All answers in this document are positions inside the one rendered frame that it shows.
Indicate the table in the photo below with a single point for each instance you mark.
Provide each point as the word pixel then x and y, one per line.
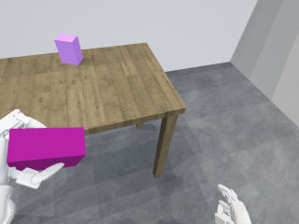
pixel 111 88

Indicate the robot right hand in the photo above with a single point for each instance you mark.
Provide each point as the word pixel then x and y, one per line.
pixel 235 213

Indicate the robot left hand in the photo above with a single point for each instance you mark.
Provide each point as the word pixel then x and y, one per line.
pixel 28 177

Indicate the robot left forearm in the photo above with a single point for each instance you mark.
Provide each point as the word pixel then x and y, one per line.
pixel 7 206

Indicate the sponge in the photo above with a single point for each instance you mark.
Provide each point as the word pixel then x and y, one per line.
pixel 40 148

